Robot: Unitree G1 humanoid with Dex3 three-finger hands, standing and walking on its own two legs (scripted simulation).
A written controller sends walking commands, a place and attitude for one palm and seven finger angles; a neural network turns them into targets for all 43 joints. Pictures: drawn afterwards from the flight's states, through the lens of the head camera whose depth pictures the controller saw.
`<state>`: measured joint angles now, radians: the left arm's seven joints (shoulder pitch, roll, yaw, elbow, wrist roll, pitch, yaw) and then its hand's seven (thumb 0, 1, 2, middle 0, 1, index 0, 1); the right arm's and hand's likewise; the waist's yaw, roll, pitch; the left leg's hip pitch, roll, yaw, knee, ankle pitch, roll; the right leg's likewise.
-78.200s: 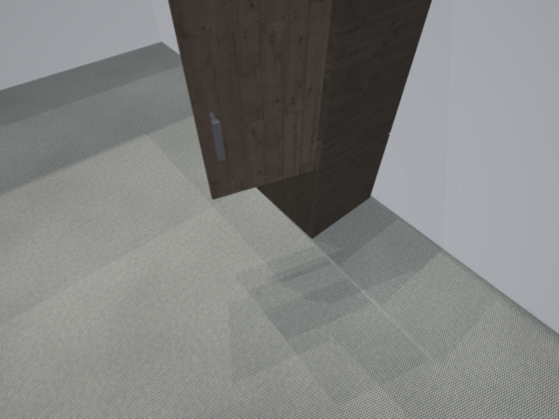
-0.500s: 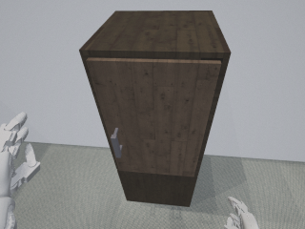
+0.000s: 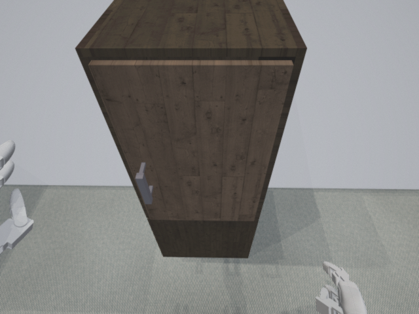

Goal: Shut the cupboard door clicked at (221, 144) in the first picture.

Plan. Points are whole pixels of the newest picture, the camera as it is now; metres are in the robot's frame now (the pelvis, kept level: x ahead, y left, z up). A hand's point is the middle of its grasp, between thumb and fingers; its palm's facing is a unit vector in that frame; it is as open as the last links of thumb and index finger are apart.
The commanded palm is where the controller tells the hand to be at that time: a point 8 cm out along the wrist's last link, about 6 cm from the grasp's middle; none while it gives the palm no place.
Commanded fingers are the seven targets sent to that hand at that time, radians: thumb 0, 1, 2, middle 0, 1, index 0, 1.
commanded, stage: step back with the hand held close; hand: left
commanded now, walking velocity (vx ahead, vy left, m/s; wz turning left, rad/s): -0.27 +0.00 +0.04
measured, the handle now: (145, 183) +0.45 +0.21 -0.09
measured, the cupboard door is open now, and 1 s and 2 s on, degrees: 0 0 0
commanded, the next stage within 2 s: stop stepping back and stand still in 0.90 s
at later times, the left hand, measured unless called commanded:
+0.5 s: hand out of the picture +0.09 +0.29 +0.16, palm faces +0.53 -0.73 -0.44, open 7.5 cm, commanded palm +0.02 +0.33 +0.18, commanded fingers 0.00 0.90 0.90 -0.20 -0.30 -0.20 -0.30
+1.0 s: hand out of the picture -0.01 +0.30 +0.17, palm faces +0.47 -0.82 -0.33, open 7.5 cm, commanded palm -0.08 +0.32 +0.18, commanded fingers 0.00 0.90 0.90 -0.20 -0.30 -0.20 -0.30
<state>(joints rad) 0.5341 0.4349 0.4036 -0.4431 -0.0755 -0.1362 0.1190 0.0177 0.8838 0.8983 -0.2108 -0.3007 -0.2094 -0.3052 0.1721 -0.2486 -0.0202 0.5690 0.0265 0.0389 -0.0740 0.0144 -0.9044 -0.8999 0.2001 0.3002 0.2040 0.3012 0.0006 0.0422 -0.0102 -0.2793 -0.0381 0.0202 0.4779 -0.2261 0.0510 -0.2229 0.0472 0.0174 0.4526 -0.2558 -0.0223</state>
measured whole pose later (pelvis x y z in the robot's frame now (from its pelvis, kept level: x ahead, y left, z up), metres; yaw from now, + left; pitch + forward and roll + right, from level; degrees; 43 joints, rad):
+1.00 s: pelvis -0.21 +0.02 -0.01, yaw +0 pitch +5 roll -6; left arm 0.43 0.43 0.46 -0.60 -0.08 -0.23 0.15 0.02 0.89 0.90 -0.20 -0.30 -0.20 -0.30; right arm 0.13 -0.13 0.02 0.63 -0.02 -0.15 -0.02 0.01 -0.90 -0.90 0.20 0.30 0.21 0.30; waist 0.03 -0.02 -0.04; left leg -0.60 0.11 0.10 0.39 0.08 0.05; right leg -0.14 0.08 -0.03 0.62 -0.55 -0.02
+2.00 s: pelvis -0.35 +0.02 -0.01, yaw -2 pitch -1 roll +2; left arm 0.52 0.37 0.43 -0.42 -0.03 -0.19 0.17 0.01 0.88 0.90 -0.21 -0.30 -0.21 -0.31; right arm 0.24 -0.20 0.00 0.69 -0.01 -0.06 -0.05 0.01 -0.90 -0.90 0.21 0.30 0.21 0.30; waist 0.02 0.00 0.00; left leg -0.47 0.03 0.03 1.04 -0.37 -0.01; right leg -0.28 0.01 -0.11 0.55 -0.27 -0.10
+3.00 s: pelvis -0.30 +0.08 +0.00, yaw -3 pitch +1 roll -1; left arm 0.56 0.39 0.39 -0.47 -0.06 -0.15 0.15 0.02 0.89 0.90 -0.21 -0.30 -0.21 -0.30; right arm 0.22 -0.20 0.01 0.60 0.01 -0.06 -0.07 0.01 -0.90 -0.90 0.20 0.30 0.21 0.30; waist 0.00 0.00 0.00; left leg -0.25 0.00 0.08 0.46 -0.23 0.05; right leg -0.19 0.00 -0.07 0.40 -0.23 0.00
